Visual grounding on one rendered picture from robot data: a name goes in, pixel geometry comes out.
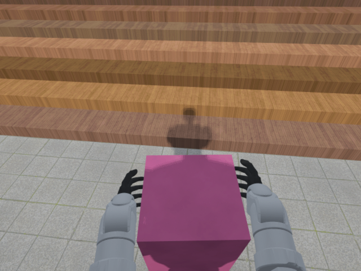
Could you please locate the robot left hand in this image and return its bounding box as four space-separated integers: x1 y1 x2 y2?
118 169 144 207

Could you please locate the right robot forearm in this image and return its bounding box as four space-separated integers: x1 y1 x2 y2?
246 183 306 271

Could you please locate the left robot forearm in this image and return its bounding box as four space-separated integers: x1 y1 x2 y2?
89 193 137 271

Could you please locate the robot right hand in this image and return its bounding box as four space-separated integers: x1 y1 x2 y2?
235 159 262 198

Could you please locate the carton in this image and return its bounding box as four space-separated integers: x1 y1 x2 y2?
137 155 251 271

